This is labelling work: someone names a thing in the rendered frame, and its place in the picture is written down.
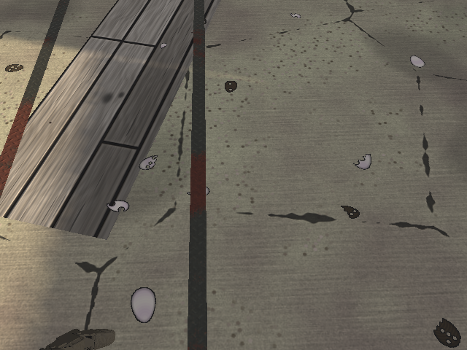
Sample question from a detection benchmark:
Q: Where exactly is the robot left hand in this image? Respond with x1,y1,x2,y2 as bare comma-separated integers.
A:
40,329,115,350

